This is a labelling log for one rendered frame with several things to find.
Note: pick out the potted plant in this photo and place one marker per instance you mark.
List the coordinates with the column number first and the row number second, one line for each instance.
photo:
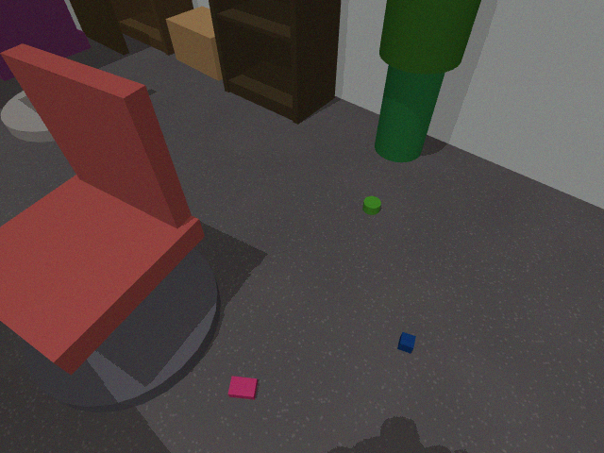
column 421, row 40

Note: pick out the bookshelf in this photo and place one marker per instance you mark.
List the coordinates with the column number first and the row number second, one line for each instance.
column 279, row 54
column 145, row 20

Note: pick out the office chair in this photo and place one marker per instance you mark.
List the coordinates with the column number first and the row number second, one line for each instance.
column 100, row 277
column 43, row 24

